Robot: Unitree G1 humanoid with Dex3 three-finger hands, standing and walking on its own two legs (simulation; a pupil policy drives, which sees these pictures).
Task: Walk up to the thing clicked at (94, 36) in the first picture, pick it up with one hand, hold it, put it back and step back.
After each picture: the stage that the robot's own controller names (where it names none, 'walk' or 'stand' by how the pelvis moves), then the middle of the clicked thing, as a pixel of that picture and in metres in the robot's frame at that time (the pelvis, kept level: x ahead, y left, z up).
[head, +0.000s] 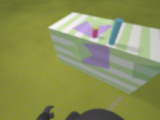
stand; (95, 32) +0.91 +0.03 +0.01
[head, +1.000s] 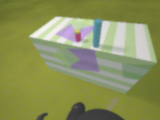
walk; (77, 35) +0.78 +0.24 +0.03
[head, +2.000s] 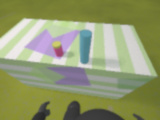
stand; (58, 49) +0.48 +0.31 +0.05
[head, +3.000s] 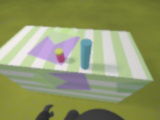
stand; (60, 55) +0.47 +0.29 +0.01
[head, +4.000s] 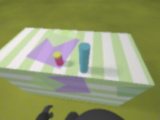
stand; (58, 59) +0.44 +0.30 +0.01
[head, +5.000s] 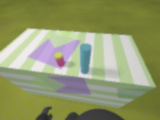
stand; (59, 59) +0.44 +0.30 +0.01
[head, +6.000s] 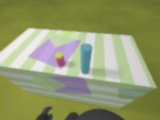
stand; (60, 59) +0.44 +0.29 +0.01
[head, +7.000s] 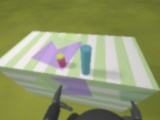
rise first; (61, 60) +0.44 +0.30 +0.01
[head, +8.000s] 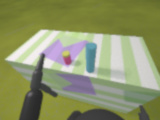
go down; (67, 58) +0.47 +0.28 +0.02
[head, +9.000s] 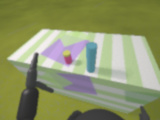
go down; (67, 57) +0.47 +0.28 +0.02
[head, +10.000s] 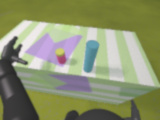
go down; (61, 56) +0.45 +0.26 +0.03
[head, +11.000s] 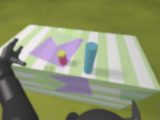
approach; (62, 58) +0.45 +0.26 +0.03
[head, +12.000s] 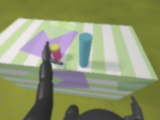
close; (56, 52) +0.47 +0.28 +0.05
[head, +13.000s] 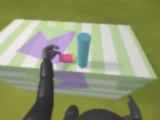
close; (67, 58) +0.44 +0.19 +0.03
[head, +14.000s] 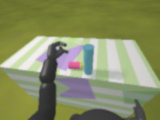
lift; (75, 65) +0.45 +0.18 +0.02
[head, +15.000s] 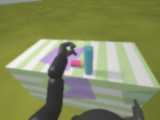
lift; (77, 63) +0.51 +0.19 +0.00
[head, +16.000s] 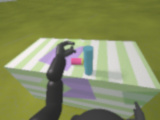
hold; (77, 61) +0.52 +0.19 +0.00
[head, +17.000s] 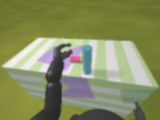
hold; (76, 59) +0.55 +0.20 +0.00
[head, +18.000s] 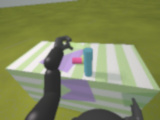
crouch; (78, 60) +0.57 +0.19 +0.00
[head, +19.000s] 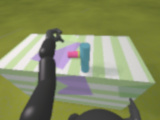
lower; (73, 54) +0.58 +0.20 +0.00
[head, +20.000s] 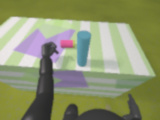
lower; (68, 43) +0.58 +0.20 +0.04
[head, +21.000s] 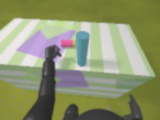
lower; (68, 43) +0.59 +0.21 +0.03
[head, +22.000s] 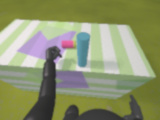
lower; (68, 44) +0.59 +0.20 +0.03
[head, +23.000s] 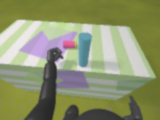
lower; (70, 44) +0.60 +0.20 +0.03
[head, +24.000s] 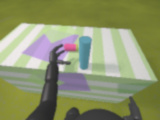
withdraw; (71, 47) +0.58 +0.20 +0.02
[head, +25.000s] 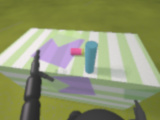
sink last; (77, 51) +0.56 +0.18 +0.02
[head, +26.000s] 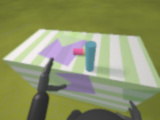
stand; (79, 51) +0.59 +0.20 +0.00
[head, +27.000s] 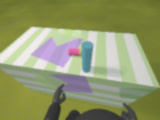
stand; (75, 52) +0.56 +0.20 -0.01
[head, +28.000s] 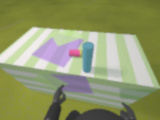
stand; (75, 53) +0.55 +0.20 -0.01
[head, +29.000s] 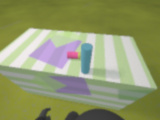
walk; (73, 55) +0.54 +0.20 -0.01
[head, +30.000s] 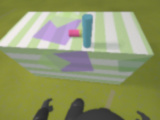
walk; (75, 33) +0.71 +0.20 +0.02
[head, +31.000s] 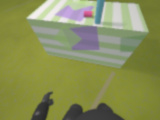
walk; (88, 14) +1.08 +0.13 +0.02
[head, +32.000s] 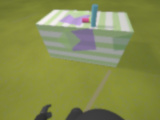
stand; (86, 20) +1.25 +0.19 +0.01
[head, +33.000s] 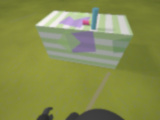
stand; (86, 22) +1.23 +0.17 -0.02
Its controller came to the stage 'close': yes
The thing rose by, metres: 0.01
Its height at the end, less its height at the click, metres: -0.02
